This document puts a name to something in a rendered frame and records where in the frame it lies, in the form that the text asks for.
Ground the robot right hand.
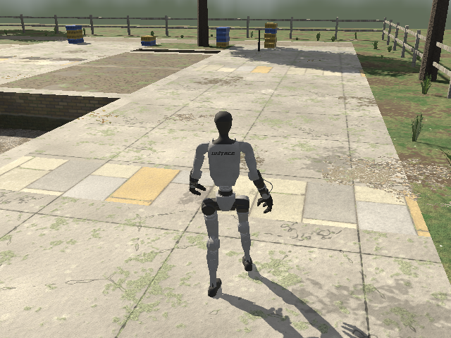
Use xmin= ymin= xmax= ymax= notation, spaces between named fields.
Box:
xmin=257 ymin=195 xmax=273 ymax=213

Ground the left robot foot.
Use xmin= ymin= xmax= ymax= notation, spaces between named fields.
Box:
xmin=208 ymin=278 xmax=221 ymax=297

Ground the robot right upper arm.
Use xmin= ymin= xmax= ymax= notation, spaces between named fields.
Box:
xmin=238 ymin=142 xmax=259 ymax=181

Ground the robot left upper arm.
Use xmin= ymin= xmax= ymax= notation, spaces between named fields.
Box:
xmin=191 ymin=142 xmax=209 ymax=180

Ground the left robot forearm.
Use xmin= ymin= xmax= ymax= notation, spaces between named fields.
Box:
xmin=189 ymin=169 xmax=199 ymax=188

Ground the right robot forearm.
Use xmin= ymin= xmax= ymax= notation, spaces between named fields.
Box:
xmin=253 ymin=170 xmax=270 ymax=199

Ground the robot left hand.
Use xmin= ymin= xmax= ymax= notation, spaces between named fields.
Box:
xmin=189 ymin=184 xmax=206 ymax=195

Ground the robot right thigh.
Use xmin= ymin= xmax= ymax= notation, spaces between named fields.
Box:
xmin=235 ymin=195 xmax=249 ymax=234

